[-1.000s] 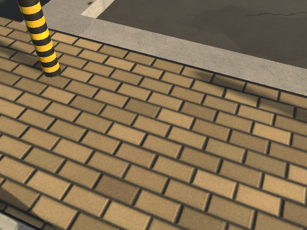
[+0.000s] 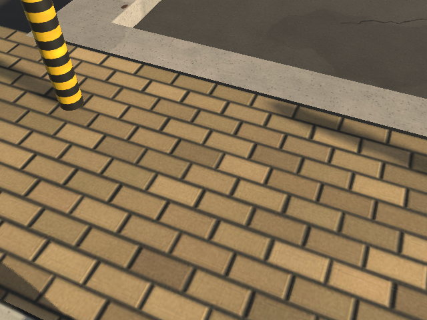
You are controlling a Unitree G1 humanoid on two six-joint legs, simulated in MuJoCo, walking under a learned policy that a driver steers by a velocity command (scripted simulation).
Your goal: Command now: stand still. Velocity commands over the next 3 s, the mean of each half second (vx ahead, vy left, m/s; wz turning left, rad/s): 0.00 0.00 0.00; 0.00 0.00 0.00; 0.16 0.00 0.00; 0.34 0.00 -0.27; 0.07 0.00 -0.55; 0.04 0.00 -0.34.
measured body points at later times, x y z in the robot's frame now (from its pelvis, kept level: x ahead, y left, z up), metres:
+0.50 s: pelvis -0.02 +0.00 +0.00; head +0.00 +0.00 +0.45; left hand -0.05 +0.21 -0.16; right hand -0.05 -0.21 -0.16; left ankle -0.02 +0.12 -0.74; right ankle -0.02 -0.12 -0.74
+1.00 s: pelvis -0.02 +0.00 +0.00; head +0.00 +0.00 +0.45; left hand -0.05 +0.21 -0.16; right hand -0.05 -0.21 -0.16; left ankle -0.02 +0.12 -0.74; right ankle -0.02 -0.12 -0.74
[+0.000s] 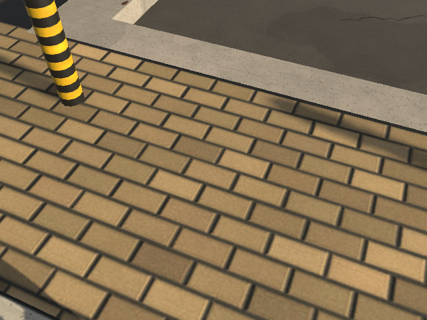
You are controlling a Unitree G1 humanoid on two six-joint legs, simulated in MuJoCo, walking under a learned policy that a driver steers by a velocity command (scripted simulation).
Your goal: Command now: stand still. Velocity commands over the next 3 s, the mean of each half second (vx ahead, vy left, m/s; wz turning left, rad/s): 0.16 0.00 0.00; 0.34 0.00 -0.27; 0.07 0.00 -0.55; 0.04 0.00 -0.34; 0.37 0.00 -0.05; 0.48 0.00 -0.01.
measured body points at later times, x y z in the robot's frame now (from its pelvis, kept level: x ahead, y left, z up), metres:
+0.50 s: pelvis +0.06 +0.01 -0.02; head +0.07 +0.02 +0.43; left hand +0.00 +0.23 -0.17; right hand +0.05 -0.22 -0.17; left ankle +0.00 +0.11 -0.71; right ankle -0.01 -0.12 -0.74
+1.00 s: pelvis +0.26 +0.13 +0.01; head +0.27 +0.14 +0.46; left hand +0.42 +0.37 -0.12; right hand +0.22 -0.12 -0.13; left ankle +0.26 +0.21 -0.74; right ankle +0.31 -0.03 -0.65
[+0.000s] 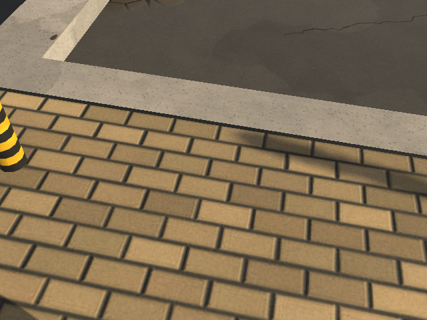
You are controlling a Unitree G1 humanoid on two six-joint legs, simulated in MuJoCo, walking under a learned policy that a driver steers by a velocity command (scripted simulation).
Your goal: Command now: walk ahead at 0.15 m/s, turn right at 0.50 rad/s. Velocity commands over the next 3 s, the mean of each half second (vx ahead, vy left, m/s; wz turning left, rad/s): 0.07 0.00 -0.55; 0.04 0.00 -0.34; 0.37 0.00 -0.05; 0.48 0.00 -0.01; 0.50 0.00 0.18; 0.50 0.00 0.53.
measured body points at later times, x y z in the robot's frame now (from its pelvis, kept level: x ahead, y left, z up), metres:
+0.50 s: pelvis +0.08 -0.02 -0.01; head +0.12 -0.05 +0.44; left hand +0.31 +0.21 -0.10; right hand +0.17 -0.33 -0.12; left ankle +0.15 +0.14 -0.69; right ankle +0.12 -0.11 -0.75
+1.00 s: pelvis +0.10 +0.02 -0.01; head +0.12 +0.02 +0.44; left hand +0.35 +0.17 -0.11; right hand +0.09 -0.27 -0.11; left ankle +0.16 +0.12 -0.75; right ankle +0.02 -0.09 -0.73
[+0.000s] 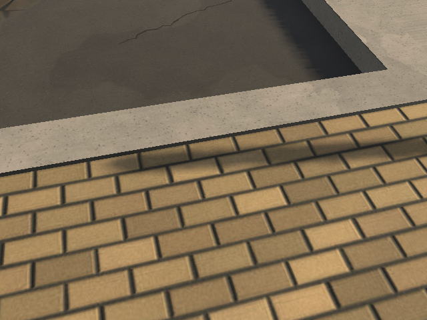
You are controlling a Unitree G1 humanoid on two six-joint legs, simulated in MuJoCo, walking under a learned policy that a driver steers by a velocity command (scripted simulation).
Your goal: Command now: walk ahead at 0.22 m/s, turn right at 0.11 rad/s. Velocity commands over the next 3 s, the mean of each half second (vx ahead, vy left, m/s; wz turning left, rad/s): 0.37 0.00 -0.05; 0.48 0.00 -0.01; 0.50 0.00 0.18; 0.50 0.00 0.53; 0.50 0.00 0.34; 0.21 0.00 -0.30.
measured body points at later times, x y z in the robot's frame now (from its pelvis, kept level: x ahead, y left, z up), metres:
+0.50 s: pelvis +0.16 +0.05 -0.02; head +0.19 +0.06 +0.43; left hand +0.18 +0.33 -0.15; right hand +0.37 -0.20 -0.09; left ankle +0.24 +0.14 -0.74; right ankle -0.01 -0.12 -0.68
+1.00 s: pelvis +0.42 +0.02 -0.02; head +0.46 +0.02 +0.43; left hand +0.66 +0.24 -0.09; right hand +0.41 -0.26 -0.14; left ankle +0.25 +0.14 -0.74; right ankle +0.56 -0.08 -0.74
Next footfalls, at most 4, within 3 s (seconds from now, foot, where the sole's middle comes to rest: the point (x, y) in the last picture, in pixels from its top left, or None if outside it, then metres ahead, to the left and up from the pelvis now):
0.04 right None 0.00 -0.13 -0.78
0.44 left None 0.28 0.14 -0.78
1.00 right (238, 292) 0.60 -0.09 -0.78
1.56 left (164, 216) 0.89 0.16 -0.78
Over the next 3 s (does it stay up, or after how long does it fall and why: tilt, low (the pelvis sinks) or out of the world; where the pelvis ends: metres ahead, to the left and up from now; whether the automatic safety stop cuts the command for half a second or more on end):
stays up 1.29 0.30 0.00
